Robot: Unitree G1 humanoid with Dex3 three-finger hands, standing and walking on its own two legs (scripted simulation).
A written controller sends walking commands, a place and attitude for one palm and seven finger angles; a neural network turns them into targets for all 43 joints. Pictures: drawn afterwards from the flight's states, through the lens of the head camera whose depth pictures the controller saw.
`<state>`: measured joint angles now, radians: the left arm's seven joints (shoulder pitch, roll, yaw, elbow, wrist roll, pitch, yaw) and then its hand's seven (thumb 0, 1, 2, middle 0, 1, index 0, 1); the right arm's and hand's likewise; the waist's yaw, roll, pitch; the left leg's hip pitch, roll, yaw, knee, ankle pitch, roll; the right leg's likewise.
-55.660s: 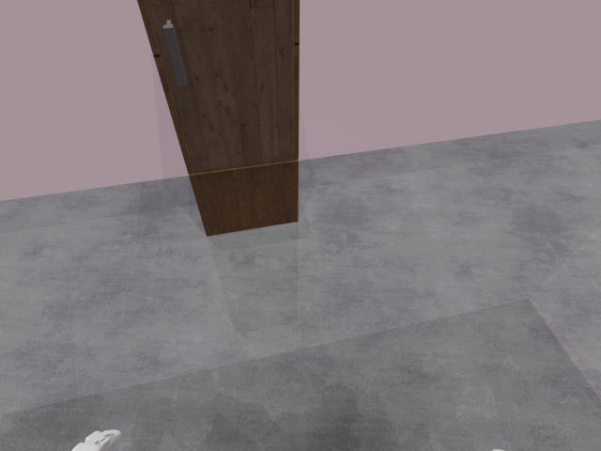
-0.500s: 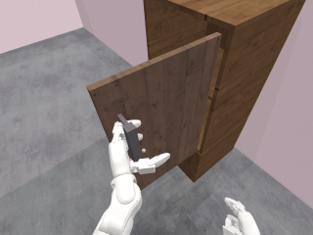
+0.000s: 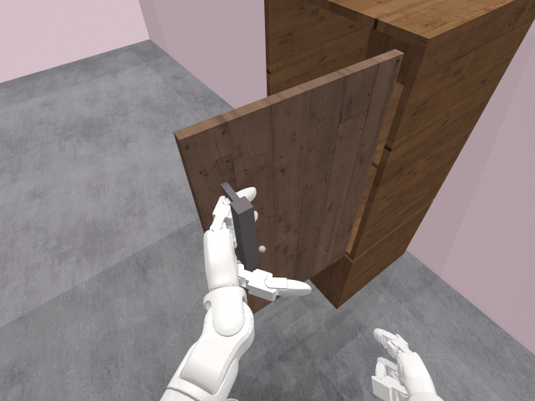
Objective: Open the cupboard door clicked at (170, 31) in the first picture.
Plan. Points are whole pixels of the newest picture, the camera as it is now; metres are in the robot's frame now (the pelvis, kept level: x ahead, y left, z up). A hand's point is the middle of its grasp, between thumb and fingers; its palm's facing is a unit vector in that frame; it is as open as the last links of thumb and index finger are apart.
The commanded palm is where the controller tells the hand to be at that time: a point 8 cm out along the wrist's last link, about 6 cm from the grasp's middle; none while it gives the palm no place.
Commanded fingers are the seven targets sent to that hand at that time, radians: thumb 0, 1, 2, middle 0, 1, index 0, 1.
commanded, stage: slide the hand sideways off the handle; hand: left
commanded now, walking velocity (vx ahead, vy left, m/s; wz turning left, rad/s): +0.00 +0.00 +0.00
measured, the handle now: (239, 227) +0.35 +0.07 +0.08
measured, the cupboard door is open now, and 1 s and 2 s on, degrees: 86 90 90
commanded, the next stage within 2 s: draw the hand back to the body in 1.16 s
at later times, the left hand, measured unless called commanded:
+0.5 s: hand (260, 285) +0.25 +0.03 +0.09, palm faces -0.15 -0.99 +0.01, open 16.0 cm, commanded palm +0.23 +0.10 +0.08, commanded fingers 0.00 -0.50 0.30 -0.15 -0.30 -0.15 -0.30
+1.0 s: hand (209, 315) +0.21 +0.09 +0.08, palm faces -0.06 -1.00 -0.01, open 16.2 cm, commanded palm +0.18 +0.15 +0.08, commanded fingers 0.00 -0.50 0.30 -0.15 -0.30 -0.15 -0.30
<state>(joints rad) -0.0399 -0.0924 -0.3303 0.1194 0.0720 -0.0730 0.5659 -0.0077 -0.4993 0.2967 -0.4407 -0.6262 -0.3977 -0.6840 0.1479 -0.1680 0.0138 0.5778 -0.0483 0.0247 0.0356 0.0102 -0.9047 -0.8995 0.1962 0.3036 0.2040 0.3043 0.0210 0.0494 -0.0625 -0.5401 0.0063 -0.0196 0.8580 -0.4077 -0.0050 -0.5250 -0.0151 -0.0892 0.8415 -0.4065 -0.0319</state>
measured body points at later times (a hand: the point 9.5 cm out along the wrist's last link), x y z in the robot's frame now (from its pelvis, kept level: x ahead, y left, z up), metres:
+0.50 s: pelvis +0.01 +0.00 +0.00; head +0.03 -0.02 +0.45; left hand +0.26 +0.09 +0.09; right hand +0.17 -0.22 -0.08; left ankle +0.02 +0.12 -0.70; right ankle +0.02 -0.10 -0.70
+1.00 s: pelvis +0.02 -0.01 -0.01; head +0.05 -0.03 +0.44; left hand +0.21 +0.15 +0.09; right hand +0.21 -0.23 -0.08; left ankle +0.02 +0.12 -0.70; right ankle +0.02 -0.10 -0.70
